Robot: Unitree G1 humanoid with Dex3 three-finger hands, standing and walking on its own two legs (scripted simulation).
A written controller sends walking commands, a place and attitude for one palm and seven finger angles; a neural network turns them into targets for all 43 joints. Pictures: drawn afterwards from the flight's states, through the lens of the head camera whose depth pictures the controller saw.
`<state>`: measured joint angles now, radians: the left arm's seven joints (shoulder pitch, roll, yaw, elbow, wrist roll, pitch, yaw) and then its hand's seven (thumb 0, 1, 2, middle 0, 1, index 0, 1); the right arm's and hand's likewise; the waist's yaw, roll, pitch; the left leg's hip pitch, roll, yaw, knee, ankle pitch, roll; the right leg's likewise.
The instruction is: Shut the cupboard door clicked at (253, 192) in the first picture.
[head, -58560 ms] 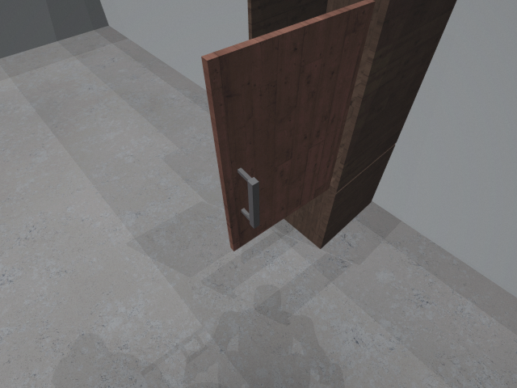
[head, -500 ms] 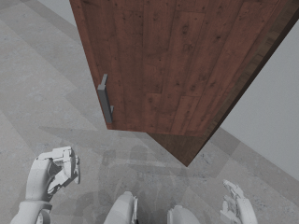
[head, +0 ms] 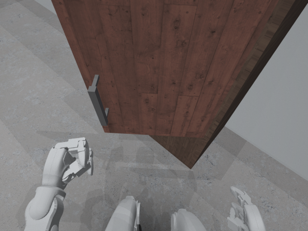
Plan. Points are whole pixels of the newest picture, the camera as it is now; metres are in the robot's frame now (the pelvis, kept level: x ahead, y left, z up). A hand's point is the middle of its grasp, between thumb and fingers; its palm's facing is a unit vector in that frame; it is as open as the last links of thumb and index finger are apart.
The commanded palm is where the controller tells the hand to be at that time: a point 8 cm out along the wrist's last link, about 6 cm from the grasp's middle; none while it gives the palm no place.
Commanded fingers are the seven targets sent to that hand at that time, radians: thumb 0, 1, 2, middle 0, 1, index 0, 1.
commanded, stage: bring the fist close to the handle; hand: left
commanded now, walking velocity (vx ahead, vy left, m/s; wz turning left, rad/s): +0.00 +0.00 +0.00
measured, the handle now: (100, 102) +0.45 +0.19 +0.02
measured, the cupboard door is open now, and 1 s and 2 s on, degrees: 39 39 27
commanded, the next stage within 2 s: push the door shut along its arc in 1.00 s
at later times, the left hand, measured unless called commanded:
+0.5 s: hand (104, 137) +0.34 +0.15 +0.03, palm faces -0.02 -1.00 -0.03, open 3.1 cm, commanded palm +0.32 +0.20 +0.03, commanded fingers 0.00 0.90 0.90 -1.30 -1.50 -1.30 -1.50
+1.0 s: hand (109, 137) +0.34 +0.14 +0.03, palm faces +0.01 -1.00 -0.03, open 3.1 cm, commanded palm +0.32 +0.20 +0.03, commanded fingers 0.00 0.90 0.90 -1.30 -1.50 -1.30 -1.50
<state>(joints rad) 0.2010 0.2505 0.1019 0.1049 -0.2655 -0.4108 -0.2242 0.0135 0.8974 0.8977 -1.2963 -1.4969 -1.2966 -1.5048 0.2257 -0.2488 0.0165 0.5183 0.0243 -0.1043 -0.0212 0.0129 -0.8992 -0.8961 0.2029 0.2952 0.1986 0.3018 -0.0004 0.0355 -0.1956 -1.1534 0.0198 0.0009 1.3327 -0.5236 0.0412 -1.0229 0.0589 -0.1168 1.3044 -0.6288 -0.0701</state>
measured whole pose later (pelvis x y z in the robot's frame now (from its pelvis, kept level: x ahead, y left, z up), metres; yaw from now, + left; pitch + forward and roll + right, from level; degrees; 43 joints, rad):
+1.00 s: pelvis +0.00 +0.00 +0.01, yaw +0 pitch +21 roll -1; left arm -0.15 0.18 0.06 0.51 -0.16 -0.54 -0.06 0.01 0.90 0.90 -1.30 -1.50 -1.30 -1.50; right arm 0.24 -0.25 0.00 0.59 0.01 0.01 0.02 0.01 -0.90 -0.90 0.20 0.30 0.20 0.30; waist -0.02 0.02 -0.19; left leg -1.14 0.01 0.03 1.28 -0.50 0.04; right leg -1.03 0.05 -0.09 1.28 -0.61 -0.07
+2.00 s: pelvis -0.01 +0.01 -0.01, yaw -1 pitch +25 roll -4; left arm -0.77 0.33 0.17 1.08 -0.12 -0.51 -0.26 0.01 0.90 0.90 -1.30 -1.50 -1.30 -1.50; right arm 0.30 -0.27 0.01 0.65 0.02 0.03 0.03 0.01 -0.90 -0.90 0.20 0.30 0.20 0.30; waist -0.13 0.05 -0.19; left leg -1.30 0.02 0.03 1.35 -0.50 0.07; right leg -1.18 0.05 -0.09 1.34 -0.60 -0.05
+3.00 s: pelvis -0.01 +0.01 -0.05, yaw -4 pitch +33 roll -6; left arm -1.24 0.51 0.17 1.26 -0.05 -0.29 -0.41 0.01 0.96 0.96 -1.29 -1.50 -1.30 -1.50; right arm 0.35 -0.27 0.04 0.68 -0.01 -0.04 0.03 0.00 -0.90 -0.90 0.20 0.30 0.20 0.30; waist -0.25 0.06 -0.16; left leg -1.53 0.05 -0.01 1.49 -0.54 0.06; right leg -1.40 0.08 -0.13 1.45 -0.63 -0.06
